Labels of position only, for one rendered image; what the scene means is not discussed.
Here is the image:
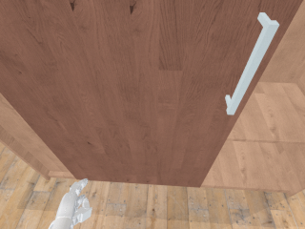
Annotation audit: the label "robot left hand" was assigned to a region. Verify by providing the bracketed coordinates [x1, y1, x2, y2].
[55, 178, 92, 225]

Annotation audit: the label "handle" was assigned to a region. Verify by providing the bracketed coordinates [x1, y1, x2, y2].
[225, 12, 279, 115]

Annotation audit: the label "left robot forearm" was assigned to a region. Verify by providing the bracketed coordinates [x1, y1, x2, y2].
[49, 217, 74, 229]

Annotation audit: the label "wardrobe door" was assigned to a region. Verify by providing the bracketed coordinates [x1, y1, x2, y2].
[0, 0, 303, 188]
[0, 93, 70, 173]

